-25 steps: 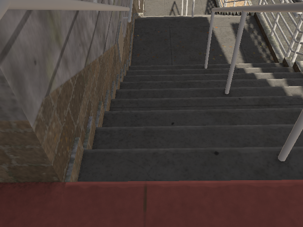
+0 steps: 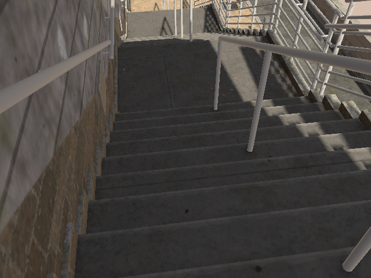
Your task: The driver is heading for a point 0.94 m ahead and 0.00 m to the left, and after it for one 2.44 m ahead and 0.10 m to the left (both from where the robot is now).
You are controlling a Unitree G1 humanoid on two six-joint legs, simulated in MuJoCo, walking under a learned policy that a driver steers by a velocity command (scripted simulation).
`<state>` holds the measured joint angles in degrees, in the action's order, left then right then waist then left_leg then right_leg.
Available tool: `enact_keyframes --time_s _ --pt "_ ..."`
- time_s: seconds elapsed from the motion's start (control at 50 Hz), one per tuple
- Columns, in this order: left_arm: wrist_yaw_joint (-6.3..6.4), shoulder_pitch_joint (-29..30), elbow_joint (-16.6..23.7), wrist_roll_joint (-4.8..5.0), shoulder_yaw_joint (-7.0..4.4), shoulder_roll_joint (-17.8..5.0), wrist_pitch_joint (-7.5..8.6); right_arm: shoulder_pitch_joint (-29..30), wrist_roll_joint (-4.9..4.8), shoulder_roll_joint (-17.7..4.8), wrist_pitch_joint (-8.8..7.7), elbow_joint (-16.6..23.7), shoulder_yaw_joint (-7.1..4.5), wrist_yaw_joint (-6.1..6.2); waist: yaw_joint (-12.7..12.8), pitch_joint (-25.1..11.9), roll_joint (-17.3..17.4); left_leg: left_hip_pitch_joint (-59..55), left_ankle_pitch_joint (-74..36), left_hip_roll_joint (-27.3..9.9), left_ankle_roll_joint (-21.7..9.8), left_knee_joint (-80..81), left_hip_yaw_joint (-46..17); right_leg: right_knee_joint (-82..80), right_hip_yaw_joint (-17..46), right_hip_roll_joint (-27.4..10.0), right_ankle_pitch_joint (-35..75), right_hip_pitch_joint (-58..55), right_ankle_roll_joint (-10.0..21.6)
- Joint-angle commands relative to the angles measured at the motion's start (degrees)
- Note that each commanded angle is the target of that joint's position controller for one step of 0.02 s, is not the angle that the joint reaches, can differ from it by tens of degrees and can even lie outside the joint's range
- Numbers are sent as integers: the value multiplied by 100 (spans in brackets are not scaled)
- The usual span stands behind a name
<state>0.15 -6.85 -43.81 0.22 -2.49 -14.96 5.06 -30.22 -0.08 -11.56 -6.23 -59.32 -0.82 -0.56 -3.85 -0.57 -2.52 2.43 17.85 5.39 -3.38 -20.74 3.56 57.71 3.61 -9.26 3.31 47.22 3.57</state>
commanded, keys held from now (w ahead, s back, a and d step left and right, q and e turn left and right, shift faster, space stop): w+shift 0.66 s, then shift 0.34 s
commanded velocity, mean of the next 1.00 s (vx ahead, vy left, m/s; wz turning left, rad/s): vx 0.83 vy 0.00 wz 0.00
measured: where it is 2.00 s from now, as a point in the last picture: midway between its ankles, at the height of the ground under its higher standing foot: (198, 210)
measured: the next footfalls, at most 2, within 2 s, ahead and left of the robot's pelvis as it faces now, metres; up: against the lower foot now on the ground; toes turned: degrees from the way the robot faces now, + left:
right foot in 0.20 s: +0.41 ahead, -0.17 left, -0.06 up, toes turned -5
right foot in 0.44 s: +0.44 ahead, -0.21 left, -0.14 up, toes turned -6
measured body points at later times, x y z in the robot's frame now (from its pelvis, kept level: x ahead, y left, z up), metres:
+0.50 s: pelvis +0.51 -0.07 -0.16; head +0.52 -0.03 +0.29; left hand +0.36 +0.15 -0.30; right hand +0.70 -0.30 -0.23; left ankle +0.65 +0.04 -0.83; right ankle +0.42 -0.20 -0.86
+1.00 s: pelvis +0.95 -0.12 -0.44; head +0.94 -0.13 +0.01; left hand +1.15 +0.09 -0.54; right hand +0.87 -0.34 -0.60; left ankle +0.78 +0.00 -1.06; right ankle +1.16 -0.23 -1.15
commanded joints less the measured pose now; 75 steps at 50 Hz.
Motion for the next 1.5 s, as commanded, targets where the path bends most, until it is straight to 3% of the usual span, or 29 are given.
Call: enact_keyframes --time_s 0.02,0.18,0.24,0.26,0.3,0.34,0.42,0.44,0.46,0.48,0.5,0.54,0.58,0.62,0.64,0.66,0.68,0.72,0.76,0.82,0.88,0.96,1.02,1.06,1.12,1.16,1.24,1.38,1.5 --pt "-173 490 366 -55 6 -105 133 455 -59 -801 -148 510 -95 140 139 840 184 2021 -1343 -1147 -729 1336 -607 -1576 -436 283 1550 -1642 -126" --pt "-621 767 653 172 -130 -319 361 -888 -183 -890 209 172 -390 361 -65 1004 854 -2790 -3513 -2089 -411 -991 -952 -1940 -133 222 398 1257 621" --pt "-554 665 476 -187 -184 -89 375 -1070 -257 -393 202 186 -231 189 -270 478 -106 -725 -3895 -1164 -172 -1926 -393 -3154 -1398 1314 1995 -2418 227" --pt "-523 527 608 -254 -292 -136 444 -1355 -172 -136 264 -21 -64 87 -103 367 45 380 -4674 -864 45 -2995 -464 -2921 -1481 1444 1108 -3884 208" --pt "-525 -3202 -444 -269 -503 -698 542 623 -45 -448 219 521 -1 111 2338 -969 -363 4048 -2452 -291 762 -7807 -431 -3676 219 143 2158 -8430 985" --pt "-305 -3830 -1041 -61 -542 -668 501 2471 -235 -901 -127 1571 -98 238 2588 -427 -1152 5237 2054 -408 34 -7627 -1581 -3562 1512 -607 957 -7920 762" --pt "60 -2812 -1119 -364 -33 818 369 2225 -336 108 -362 1321 -31 65 1390 1176 905 4124 2494 -857 -50 -5240 -405 -3258 -545 745 359 -4392 348" --pt "123 -3087 -1373 -145 17 932 339 2299 -319 597 -437 1412 63 69 1160 1138 202 4067 1949 -992 -85 -5158 -484 -3059 -455 750 -109 -3727 257" --pt "303 -1730 -853 170 85 835 438 1371 -349 469 -627 1412 13 -53 62 1292 805 1950 -1929 -1334 55 -2148 -516 -3494 -401 641 -818 -1218 321" --pt "348 -1157 -764 128 -78 311 527 188 -38 559 -756 776 -27 -264 -393 871 164 -414 -4873 -875 161 -2238 -197 -3203 -231 686 -1279 427 761" --pt "350 -88 -749 -199 -402 -987 604 -2080 -281 317 -539 5 -255 -271 -1789 -238 -1125 -2113 -5314 -835 346 -4529 -311 -2544 389 -217 -923 1239 1025" --pt "251 -48 -402 265 -193 267 650 -1130 -208 -188 -336 -28 -222 -152 -1165 577 963 -607 -5618 -1235 566 -2135 -690 -1034 -858 597 -2985 349 121" --pt "447 -1121 -899 360 -190 -2 392 -643 188 -450 -273 -77 -285 -160 -764 552 861 -285 -6206 -989 484 -285 -188 650 -674 847 -2567 -1800 -50" --pt "464 -416 -1023 219 -291 -270 145 -2579 188 -918 -146 -553 -440 -208 -1985 290 1083 -1160 -4969 -1595 -516 -415 -808 5225 -319 1122 -2359 -1551 -308" --pt "272 -2307 -1004 263 -156 940 193 -2436 242 -933 -138 -839 -346 -301 -609 552 3452 -1412 -5178 -1308 -178 -1693 -1892 6637 725 2088 -5231 87 141" --pt "205 -3582 -1143 411 -51 1238 330 -1714 105 -1242 -45 -643 -437 -276 260 408 4855 -1531 -4030 -1910 -752 -1356 -4026 6887 936 1767 -5362 1225 314" --pt "193 -3514 -1375 476 -54 911 360 -1527 76 -591 145 -602 -300 -256 338 397 2695 -1059 -4068 -1921 -854 -1240 -3840 6846 1006 1507 -5203 1240 291" --pt "196 -1996 -737 547 87 728 336 -627 65 -1339 -92 -625 -454 -305 768 898 524 148 -742 -3176 -1619 -151 -7355 5453 750 755 -3980 2465 199" --pt "340 -1091 -740 310 -52 43 13 481 280 -411 -254 -305 -133 -39 822 1193 -1333 2524 -2707 -2712 -1010 -1592 -5495 3905 1321 315 -2864 1452 145" --pt "302 -1632 -880 90 -69 261 -95 942 210 -955 14 -291 -215 402 1105 733 632 4860 -3305 -1447 -749 -1551 -2712 1967 7 671 -206 -1914 -364" --pt "27 -367 -560 -2 33 164 12 53 -255 -124 -37 -352 -68 461 342 636 360 3149 -955 -941 -627 -2424 -1872 -366 21 620 1769 -998 -64" --pt "-324 976 222 42 193 250 -36 -75 -98 -369 211 -236 -87 492 -429 472 900 2327 -623 -668 -412 -3117 -1254 -3445 -283 799 3189 -2360 -389" --pt "-270 -2121 -864 56 -161 -458 -49 139 -23 -295 304 -343 -74 296 852 -244 542 1822 -1629 -370 -138 -5490 -1430 -4189 -474 445 3186 -4501 -197" --pt "-379 -3042 -1466 -371 -2 -638 -53 -1314 -335 305 282 -534 -3 201 474 -1413 -1520 4282 4066 684 505 -9711 -1589 -1669 1059 -1095 7888 -7359 955" --pt "-229 -1755 -1302 75 135 -239 -440 -92 -383 -1 524 182 27 364 187 -1752 -88 4451 2940 -396 853 -9145 -1271 -2966 2101 -1257 1963 -5797 1336" --pt "-72 -975 -1016 -120 188 -267 -515 897 -384 72 884 548 32 494 55 -487 364 4230 1733 -779 636 -8501 -1070 -3883 2595 -1217 -539 -3515 1003" --pt "83 -1478 -1094 -309 375 121 -411 960 -264 1 798 728 -33 584 135 -223 -376 4196 146 -598 307 -7818 -1265 -3488 1428 -340 353 -2550 686" --pt "280 -1302 -1004 -86 363 69 -647 1551 -160 173 1018 1273 62 408 104 -596 -602 1923 -591 -715 698 -2840 -757 -3666 441 161 381 -2745 244" --pt "176 -1739 -1148 3 273 219 -724 1205 -18 -263 950 1007 -40 247 518 258 323 1190 -828 -1016 307 -881 -863 -3733 1142 240 -829 -2823 237"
